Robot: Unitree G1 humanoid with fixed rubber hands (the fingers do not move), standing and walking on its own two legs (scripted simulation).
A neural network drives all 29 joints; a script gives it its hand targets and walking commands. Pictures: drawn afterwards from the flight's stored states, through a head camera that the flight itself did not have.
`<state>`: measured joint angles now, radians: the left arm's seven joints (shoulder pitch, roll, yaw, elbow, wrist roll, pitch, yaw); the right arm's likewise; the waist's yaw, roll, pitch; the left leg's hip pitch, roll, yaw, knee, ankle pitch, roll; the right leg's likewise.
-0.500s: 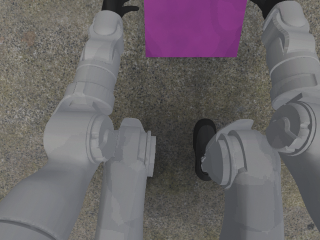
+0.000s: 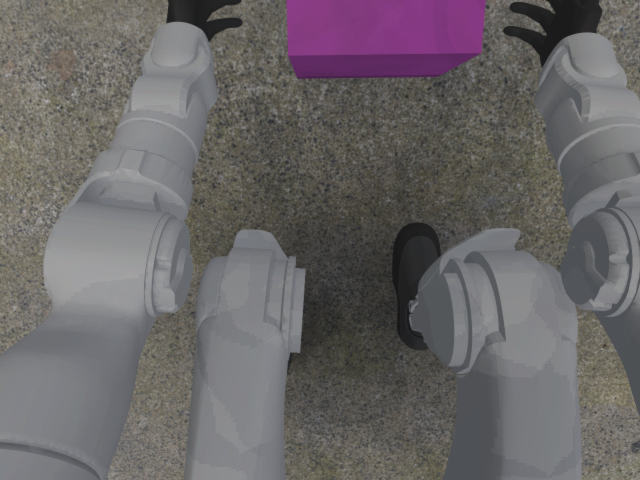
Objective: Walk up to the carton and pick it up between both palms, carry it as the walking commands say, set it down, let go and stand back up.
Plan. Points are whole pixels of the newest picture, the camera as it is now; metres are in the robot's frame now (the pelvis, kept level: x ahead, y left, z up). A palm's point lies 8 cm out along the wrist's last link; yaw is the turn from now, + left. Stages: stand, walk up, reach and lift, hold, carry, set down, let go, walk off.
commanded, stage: set down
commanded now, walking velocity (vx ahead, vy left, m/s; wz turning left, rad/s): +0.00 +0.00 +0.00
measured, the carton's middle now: out of the picture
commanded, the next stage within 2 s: let go in 1.44 s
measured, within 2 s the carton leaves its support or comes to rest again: neither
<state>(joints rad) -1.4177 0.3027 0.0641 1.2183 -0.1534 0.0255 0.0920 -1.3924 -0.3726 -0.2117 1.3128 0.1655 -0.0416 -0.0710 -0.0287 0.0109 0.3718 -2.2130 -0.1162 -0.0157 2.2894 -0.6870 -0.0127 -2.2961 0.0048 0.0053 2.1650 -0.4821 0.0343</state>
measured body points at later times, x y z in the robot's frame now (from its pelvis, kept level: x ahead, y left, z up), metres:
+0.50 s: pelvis +0.01 +0.01 +0.04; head +0.35 +0.00 +0.33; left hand +0.56 +0.15 -0.09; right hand +0.53 -0.22 -0.09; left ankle +0.08 +0.11 -0.33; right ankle +0.14 -0.13 -0.33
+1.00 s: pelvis +0.03 +0.00 +0.17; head +0.34 +0.00 +0.50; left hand +0.56 +0.16 +0.06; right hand +0.53 -0.23 +0.06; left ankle +0.08 +0.11 -0.33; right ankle +0.14 -0.13 -0.33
